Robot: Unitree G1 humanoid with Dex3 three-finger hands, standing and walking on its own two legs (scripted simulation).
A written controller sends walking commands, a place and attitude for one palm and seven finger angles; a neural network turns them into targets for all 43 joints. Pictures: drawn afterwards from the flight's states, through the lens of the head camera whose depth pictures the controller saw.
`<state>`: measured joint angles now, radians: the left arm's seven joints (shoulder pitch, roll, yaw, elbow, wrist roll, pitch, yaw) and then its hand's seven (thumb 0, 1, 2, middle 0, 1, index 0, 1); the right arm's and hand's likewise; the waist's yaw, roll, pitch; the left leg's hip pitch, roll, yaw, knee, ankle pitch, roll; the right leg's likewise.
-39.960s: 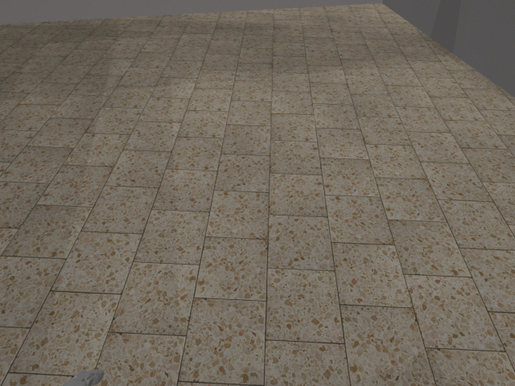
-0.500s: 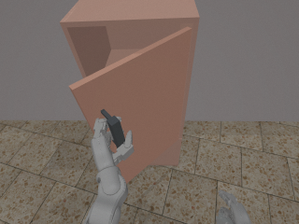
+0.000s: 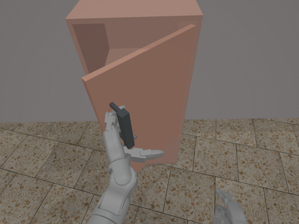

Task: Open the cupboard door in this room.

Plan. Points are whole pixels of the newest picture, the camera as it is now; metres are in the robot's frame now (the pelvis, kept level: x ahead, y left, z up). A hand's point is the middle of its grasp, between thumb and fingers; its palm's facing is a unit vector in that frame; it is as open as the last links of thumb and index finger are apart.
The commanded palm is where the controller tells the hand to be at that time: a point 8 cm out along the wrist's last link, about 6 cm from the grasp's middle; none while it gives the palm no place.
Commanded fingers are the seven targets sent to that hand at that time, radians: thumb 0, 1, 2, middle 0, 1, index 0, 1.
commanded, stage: open thumb and fingers to let go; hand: left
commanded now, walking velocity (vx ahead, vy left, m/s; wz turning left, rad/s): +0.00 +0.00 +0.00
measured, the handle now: (121, 126) +0.36 +0.10 +0.07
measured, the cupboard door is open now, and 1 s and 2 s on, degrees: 43 46 46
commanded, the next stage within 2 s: slide the hand sideways off the handle in 0.08 s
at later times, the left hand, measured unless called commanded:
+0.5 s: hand (136, 147) +0.29 +0.05 +0.08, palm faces -0.07 -1.00 +0.01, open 16.2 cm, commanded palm +0.26 +0.10 +0.08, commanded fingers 0.00 -0.50 0.30 -0.15 -0.30 -0.15 -0.30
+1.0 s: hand (122, 162) +0.25 +0.08 +0.08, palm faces +0.00 -1.00 +0.00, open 16.1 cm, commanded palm +0.21 +0.14 +0.08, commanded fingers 0.00 -0.50 0.30 -0.15 -0.30 -0.15 -0.30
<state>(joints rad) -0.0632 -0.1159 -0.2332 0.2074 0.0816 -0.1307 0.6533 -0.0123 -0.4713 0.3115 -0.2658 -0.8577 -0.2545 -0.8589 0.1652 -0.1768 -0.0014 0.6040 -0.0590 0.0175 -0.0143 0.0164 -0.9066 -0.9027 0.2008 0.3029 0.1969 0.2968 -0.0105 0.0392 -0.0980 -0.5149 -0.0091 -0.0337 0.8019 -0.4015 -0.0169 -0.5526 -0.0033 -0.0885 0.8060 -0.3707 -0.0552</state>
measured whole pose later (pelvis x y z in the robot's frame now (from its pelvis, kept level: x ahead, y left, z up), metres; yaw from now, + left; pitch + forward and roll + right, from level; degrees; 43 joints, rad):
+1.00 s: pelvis +0.02 +0.01 +0.00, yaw -1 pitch +7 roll +0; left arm 0.38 0.03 -0.24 -0.22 0.01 -0.19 0.15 -0.02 -0.50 0.30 -0.19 -0.32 -0.19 -0.32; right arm 0.22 -0.20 0.03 0.44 -0.02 -0.03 0.00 0.02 -0.91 -0.90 0.20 0.30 0.20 0.30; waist 0.02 0.03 -0.08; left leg -0.49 -0.01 -0.01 0.83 -0.46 0.01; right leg -0.54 0.00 -0.06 0.84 -0.42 -0.03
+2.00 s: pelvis +0.02 +0.04 +0.00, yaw +0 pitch +4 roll -2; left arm 0.57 0.20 0.07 -0.47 -0.20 -0.09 -0.10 -0.02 -0.47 0.31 -0.15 -0.30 -0.16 -0.30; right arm 0.27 -0.22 0.05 0.47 0.03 -0.19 -0.07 0.02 -0.90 -0.90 0.20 0.30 0.20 0.30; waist 0.04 0.05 -0.10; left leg -0.46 -0.02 -0.02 0.85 -0.47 0.03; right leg -0.47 -0.01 -0.08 0.79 -0.40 -0.01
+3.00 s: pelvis +0.03 +0.02 +0.04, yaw -1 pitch -4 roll -1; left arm 0.46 0.32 0.31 -0.38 -0.05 -0.08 0.12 0.01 0.88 0.89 -0.21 -0.30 -0.21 -0.31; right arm 0.19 -0.22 0.02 0.65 -0.01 -0.10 -0.09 0.02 -0.90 -0.90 0.20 0.30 0.20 0.30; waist 0.07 0.06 0.03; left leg -0.05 -0.01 -0.01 0.39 -0.27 0.02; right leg -0.08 0.01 -0.06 0.37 -0.22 -0.02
